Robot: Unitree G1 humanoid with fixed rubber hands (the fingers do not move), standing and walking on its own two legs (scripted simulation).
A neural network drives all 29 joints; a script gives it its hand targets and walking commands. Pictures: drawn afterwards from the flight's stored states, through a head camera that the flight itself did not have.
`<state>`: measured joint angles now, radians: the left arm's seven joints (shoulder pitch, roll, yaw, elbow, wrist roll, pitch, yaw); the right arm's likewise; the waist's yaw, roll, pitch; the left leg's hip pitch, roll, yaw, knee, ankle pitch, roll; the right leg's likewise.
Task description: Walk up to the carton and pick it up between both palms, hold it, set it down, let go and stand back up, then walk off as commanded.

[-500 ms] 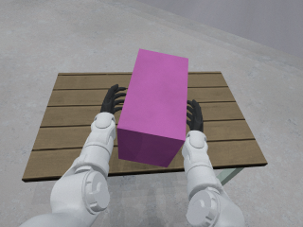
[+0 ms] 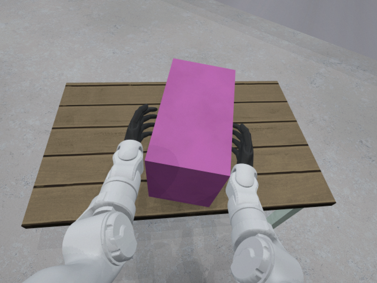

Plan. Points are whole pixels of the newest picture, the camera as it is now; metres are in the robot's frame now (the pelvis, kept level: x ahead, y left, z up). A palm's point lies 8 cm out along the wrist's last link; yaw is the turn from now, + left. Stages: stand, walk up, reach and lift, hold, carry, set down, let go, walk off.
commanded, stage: set down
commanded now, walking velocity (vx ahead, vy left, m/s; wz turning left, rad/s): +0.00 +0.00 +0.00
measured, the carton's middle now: (191, 134) +0.45 -0.05 +0.00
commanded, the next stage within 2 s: none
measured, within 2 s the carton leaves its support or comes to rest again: rests again in 1.70 s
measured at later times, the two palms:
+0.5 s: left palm (139, 142) +0.42 +0.08 +0.02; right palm (242, 163) +0.35 -0.16 +0.01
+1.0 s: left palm (143, 145) +0.43 +0.07 -0.01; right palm (241, 165) +0.36 -0.17 -0.01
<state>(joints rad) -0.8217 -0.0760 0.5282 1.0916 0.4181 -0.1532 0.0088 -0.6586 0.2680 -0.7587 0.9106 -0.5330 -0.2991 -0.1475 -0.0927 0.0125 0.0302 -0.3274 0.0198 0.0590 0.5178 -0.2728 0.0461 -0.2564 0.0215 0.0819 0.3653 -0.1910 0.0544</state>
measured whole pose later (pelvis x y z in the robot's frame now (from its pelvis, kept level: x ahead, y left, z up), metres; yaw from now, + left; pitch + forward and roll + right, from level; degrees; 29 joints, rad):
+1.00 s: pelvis +0.01 +0.00 +0.00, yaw +0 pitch +15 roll -3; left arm -0.83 -0.08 0.56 1.14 0.48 -0.26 0.02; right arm -0.68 0.27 -0.87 0.98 -0.63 -0.43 -0.15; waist -0.12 0.00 -0.03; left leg -0.53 0.02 0.06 0.52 -0.26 0.05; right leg -0.45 0.02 0.08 0.37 -0.18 0.05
